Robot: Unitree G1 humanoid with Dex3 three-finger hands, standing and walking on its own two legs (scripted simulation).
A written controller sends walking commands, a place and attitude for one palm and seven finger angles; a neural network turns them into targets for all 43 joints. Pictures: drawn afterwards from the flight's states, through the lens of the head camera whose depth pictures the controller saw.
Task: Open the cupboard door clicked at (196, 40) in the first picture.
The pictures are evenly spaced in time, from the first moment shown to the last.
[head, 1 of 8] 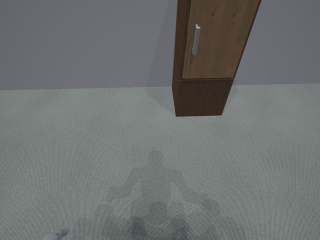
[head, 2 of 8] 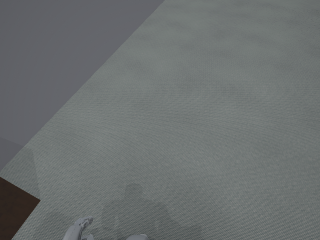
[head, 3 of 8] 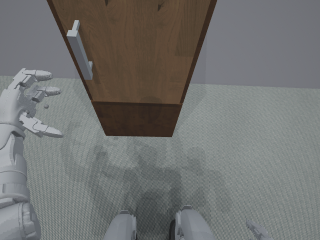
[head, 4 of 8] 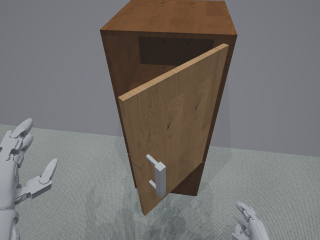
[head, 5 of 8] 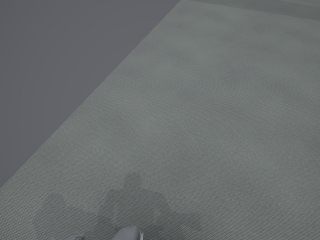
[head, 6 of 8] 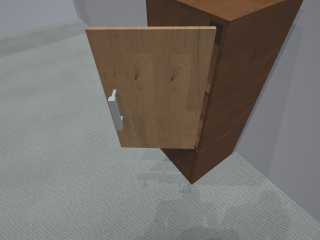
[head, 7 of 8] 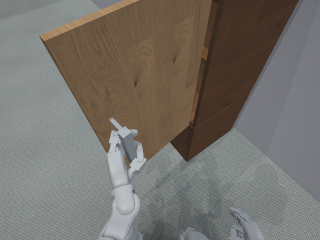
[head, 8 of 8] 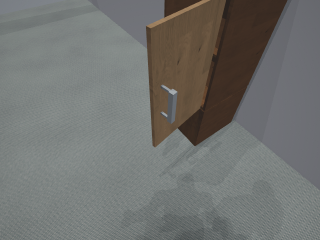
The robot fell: no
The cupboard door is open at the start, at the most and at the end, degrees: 0 100 100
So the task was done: yes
